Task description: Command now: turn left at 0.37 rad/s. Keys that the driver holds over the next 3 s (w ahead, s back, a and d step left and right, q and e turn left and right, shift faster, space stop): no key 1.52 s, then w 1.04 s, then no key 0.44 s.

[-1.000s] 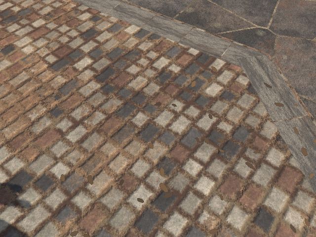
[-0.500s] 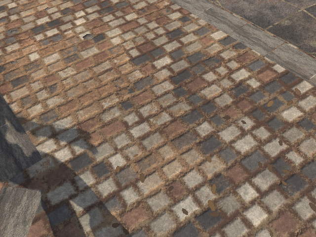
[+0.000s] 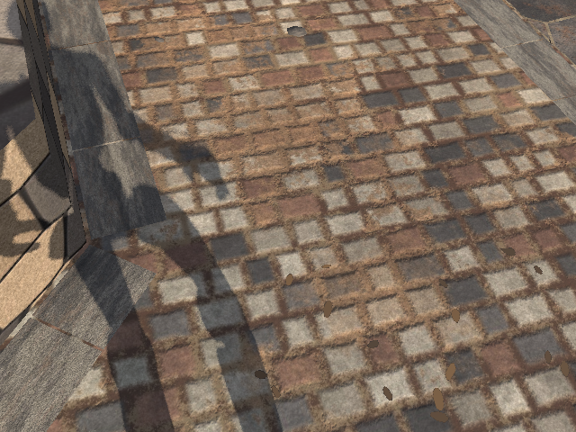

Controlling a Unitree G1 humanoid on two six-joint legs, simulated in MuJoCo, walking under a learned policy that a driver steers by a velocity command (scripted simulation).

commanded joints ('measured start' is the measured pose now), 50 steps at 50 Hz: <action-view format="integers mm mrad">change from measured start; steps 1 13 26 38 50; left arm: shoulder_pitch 15 14 23 38 64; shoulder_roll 60 128 22 6 13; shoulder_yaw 11 -2 -43 -52 -56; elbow -58 -64 -53 0 95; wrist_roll -6 21 7 3 0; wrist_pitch -9 -32 -52 -54 -54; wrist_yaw -1 -24 -23 -30 -25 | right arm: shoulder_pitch -39 63 9 42 46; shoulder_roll -136 -53 -49 -55 -50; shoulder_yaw -31 13 3 -3 -4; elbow -62 15 86 169 280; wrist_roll -6 -26 -14 -10 -7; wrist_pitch -17 -33 -18 -15 -13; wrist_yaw -16 7 -10 -31 -41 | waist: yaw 9 -80 -1 -7 -7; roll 171 -91 40 43 35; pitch -163 -120 -63 -52 -31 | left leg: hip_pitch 167 -38 60 109 130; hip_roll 229 32 51 59 57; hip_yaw -193 -105 -106 -107 -91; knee -110 13 -8 -11 -35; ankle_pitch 465 -82 104 157 159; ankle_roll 189 2 -29 -45 -59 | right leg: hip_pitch -14 428 318 313 321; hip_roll -11 -169 -46 -28 -23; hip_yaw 28 164 68 56 61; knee -78 -692 -674 -691 -730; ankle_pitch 68 552 258 285 280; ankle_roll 9 -150 -115 -119 -126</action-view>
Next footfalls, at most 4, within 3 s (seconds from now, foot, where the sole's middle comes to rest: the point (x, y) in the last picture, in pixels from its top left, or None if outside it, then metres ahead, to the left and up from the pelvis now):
0.24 right None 0.05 -0.14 -0.78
1.86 left None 0.13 0.11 -0.78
2.34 right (324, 402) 0.51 -0.10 -0.78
2.82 left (230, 304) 0.75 0.14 -0.78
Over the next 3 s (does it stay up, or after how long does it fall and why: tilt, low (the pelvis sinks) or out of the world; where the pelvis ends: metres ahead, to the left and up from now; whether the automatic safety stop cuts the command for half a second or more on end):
stays up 0.61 0.04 -0.01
